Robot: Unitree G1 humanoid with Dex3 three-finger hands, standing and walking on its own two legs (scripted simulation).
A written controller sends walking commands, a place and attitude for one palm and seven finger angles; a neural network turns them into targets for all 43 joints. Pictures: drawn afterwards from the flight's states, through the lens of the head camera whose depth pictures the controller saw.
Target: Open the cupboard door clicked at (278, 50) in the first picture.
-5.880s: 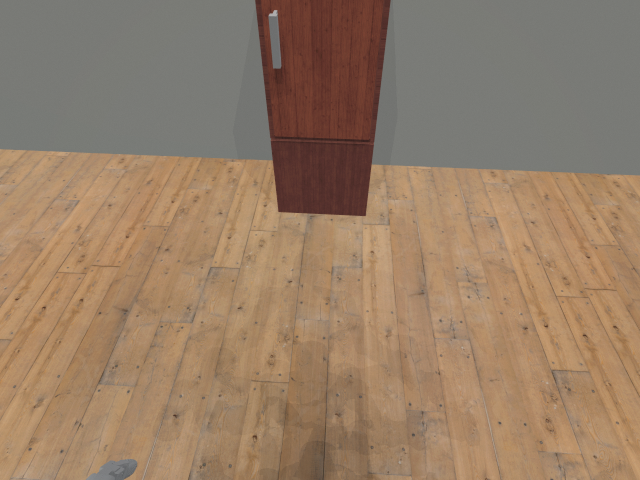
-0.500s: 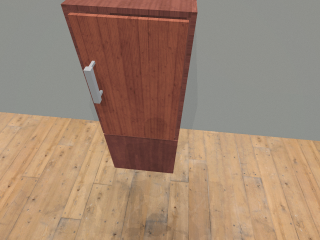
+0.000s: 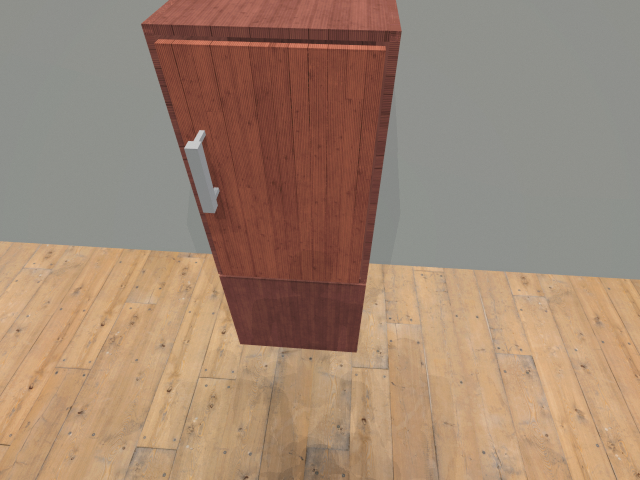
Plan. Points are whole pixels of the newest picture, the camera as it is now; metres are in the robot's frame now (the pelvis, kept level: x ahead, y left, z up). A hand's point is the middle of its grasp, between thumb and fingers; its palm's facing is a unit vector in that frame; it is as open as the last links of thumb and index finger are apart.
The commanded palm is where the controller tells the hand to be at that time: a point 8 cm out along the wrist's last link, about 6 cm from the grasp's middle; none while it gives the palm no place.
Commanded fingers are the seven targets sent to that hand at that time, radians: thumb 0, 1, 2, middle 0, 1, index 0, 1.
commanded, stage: look again from close up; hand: left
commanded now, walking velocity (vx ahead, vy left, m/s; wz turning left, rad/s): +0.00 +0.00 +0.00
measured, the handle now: (205, 172) +0.64 +0.27 +0.02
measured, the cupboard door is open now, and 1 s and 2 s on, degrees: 0 0 0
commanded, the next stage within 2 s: shuffle to correct the standing spot in 0.16 s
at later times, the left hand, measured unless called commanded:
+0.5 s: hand out of the picture +0.00 +0.17 -0.18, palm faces +0.08 -0.99 -0.15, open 7.4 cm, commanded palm none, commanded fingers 0.00 0.90 0.90 -0.20 -0.30 -0.20 -0.30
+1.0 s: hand (198, 433) +0.22 +0.21 -0.16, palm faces +0.05 -0.96 -0.28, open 7.3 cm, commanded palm none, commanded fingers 0.00 0.90 0.90 -0.20 -0.30 -0.20 -0.30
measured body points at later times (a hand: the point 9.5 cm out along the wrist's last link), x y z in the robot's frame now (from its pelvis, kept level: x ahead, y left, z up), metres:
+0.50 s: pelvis +0.03 +0.01 -0.01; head +0.04 +0.01 +0.44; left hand +0.00 +0.22 -0.17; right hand +0.01 -0.21 -0.17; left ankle +0.00 +0.10 -0.74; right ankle +0.01 -0.11 -0.74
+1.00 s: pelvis +0.12 +0.02 -0.01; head +0.17 -0.01 +0.44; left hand +0.22 +0.26 -0.14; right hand +0.09 -0.20 -0.18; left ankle +0.00 +0.11 -0.70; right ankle +0.16 -0.06 -0.74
